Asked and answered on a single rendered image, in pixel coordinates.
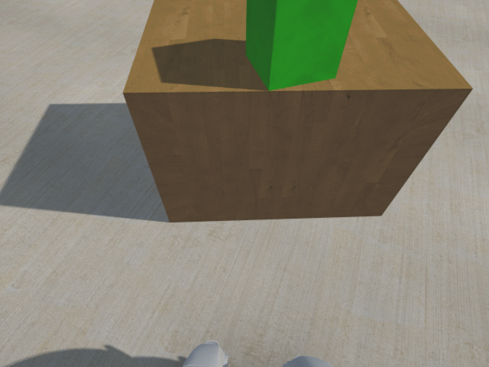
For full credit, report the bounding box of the carton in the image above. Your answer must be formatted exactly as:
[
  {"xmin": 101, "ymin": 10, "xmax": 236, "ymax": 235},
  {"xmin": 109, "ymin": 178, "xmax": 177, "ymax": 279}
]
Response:
[{"xmin": 246, "ymin": 0, "xmax": 358, "ymax": 91}]

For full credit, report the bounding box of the left robot thigh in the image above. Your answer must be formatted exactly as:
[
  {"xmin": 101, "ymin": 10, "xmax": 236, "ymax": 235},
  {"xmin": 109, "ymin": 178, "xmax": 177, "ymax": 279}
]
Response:
[{"xmin": 182, "ymin": 344, "xmax": 228, "ymax": 367}]

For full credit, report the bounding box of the pedestal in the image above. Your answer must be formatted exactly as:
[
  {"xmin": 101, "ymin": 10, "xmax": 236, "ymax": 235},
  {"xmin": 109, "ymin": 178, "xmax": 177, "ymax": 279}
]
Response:
[{"xmin": 123, "ymin": 0, "xmax": 473, "ymax": 222}]

